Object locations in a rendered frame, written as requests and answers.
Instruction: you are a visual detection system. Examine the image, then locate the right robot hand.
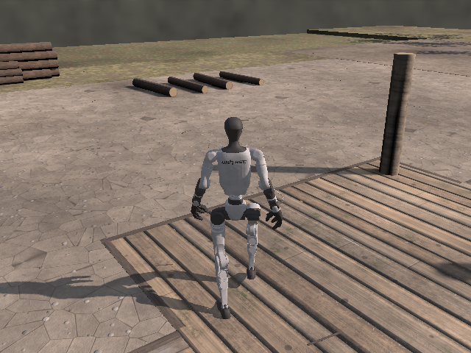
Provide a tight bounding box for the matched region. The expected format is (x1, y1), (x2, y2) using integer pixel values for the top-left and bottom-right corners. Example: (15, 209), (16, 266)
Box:
(266, 210), (283, 229)

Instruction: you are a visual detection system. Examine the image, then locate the robot left shin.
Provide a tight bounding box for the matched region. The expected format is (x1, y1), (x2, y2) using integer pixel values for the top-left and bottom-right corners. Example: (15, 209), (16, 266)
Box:
(215, 256), (228, 309)

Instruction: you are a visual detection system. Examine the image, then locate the left robot forearm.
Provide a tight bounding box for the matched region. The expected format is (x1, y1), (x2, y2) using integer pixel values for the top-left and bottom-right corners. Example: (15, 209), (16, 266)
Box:
(192, 178), (206, 207)

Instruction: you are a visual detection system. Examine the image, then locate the right robot forearm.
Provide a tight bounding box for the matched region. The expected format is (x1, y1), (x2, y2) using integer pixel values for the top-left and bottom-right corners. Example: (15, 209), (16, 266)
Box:
(263, 178), (280, 213)

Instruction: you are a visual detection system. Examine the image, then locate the robot right upper arm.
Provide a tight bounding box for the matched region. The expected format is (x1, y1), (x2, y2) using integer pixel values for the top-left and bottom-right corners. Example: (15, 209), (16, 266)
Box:
(249, 149), (270, 190)

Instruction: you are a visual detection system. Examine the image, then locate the robot right thigh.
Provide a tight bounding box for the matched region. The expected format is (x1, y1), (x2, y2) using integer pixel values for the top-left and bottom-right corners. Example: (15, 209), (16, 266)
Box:
(245, 203), (261, 236)

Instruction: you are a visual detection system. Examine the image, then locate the left robot hand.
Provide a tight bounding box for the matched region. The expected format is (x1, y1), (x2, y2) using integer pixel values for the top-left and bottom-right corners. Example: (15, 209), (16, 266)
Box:
(191, 204), (208, 221)

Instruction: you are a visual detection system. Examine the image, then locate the robot left upper arm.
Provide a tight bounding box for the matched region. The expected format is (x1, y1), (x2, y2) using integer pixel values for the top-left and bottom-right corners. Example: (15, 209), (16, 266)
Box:
(199, 149), (219, 190)

